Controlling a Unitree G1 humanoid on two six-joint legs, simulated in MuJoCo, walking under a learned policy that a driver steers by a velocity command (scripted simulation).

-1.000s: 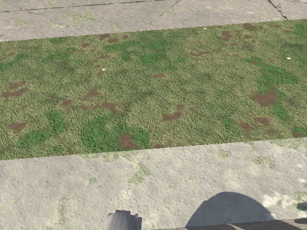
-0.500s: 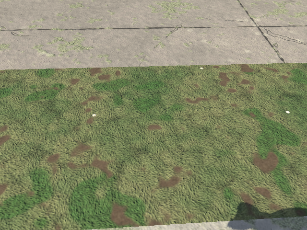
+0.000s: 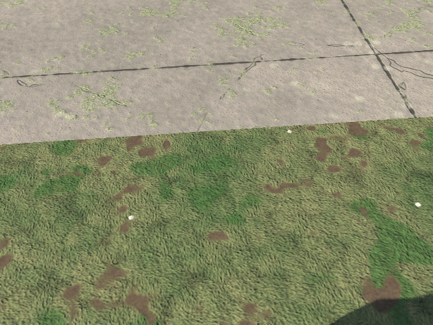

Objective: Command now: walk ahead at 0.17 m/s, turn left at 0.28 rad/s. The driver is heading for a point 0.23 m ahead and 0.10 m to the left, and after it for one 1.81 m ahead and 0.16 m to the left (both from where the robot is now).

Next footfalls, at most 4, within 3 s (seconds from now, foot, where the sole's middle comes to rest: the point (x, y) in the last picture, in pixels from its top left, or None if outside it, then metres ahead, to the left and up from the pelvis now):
0.44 left None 0.12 0.17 -0.74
0.80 right None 0.20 -0.07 -0.74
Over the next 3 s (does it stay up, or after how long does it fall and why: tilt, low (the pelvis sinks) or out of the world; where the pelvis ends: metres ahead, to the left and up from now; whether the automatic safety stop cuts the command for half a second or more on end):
stays up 0.26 0.06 0.03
